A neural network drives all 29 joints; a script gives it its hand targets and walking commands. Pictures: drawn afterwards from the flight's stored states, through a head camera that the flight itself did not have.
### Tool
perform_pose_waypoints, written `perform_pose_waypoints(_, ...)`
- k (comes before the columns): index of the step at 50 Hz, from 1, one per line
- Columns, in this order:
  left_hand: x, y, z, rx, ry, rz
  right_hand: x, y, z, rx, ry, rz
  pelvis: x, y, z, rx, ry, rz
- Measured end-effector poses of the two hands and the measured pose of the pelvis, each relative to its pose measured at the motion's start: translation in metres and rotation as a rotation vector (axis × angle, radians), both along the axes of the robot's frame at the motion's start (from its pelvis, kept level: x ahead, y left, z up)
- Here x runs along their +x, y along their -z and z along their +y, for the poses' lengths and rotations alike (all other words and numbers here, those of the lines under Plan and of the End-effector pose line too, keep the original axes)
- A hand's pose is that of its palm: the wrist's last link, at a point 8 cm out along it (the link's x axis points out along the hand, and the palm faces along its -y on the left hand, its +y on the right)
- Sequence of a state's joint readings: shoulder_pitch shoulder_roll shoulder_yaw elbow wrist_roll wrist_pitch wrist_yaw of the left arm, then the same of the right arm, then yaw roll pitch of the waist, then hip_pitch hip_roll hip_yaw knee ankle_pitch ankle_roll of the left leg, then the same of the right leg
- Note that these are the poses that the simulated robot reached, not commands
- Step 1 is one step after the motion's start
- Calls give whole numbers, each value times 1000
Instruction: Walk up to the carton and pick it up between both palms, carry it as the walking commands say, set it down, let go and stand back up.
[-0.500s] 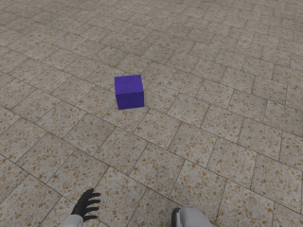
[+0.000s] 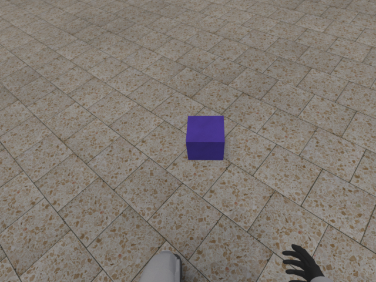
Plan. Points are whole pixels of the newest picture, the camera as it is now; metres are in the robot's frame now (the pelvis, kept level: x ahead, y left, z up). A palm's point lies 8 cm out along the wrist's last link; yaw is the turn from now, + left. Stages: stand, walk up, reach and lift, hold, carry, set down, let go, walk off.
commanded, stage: walk up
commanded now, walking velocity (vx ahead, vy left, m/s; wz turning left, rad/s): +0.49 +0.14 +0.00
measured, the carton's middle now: (205, 138) +0.97 +0.09 -0.68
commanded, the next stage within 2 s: none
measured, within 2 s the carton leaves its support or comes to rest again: neither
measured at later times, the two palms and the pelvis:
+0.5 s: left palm (131, 176) +0.38 +0.26 -0.13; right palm out of the picture +0.14 -0.20 -0.12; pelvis +0.23 +0.03 +0.00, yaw +0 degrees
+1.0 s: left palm (114, 206) +0.29 +0.28 -0.14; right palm (281, 159) +0.48 -0.19 -0.13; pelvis +0.36 +0.05 +0.00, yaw +1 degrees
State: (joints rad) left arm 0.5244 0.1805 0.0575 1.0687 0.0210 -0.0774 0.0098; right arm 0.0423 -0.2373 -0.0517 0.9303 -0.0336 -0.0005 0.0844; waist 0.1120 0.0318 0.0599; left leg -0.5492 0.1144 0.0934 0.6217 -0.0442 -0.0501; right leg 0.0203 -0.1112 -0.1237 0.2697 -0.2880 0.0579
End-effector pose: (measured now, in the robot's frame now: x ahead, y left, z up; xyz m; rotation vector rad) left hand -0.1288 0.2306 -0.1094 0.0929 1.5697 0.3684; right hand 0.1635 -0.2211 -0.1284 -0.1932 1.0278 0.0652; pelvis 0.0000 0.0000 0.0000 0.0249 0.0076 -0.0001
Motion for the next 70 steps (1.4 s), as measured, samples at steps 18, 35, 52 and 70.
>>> perform_pose_waypoints(18, 400, 26, 73, -81, 287, -418, -24, -16, 23, -176, 290, 304, 174, -4, 56, -53, 0, 1)
perform_pose_waypoints(35, 520, 20, 15, 21, 261, -410, 111, 33, -20, -80, 266, 394, 306, 13, 1, 3, -19, -12)
perform_pose_waypoints(52, 430, 40, 60, -65, 44, -98, 319, 4, 44, -103, 112, 56, 370, 9, 57, -47, -32, -20)
perform_pose_waypoints(70, 518, 39, 86, -54, 158, -173, 280, 9, 65, -99, 227, 201, 392, 2, 78, -20, -20, -29)
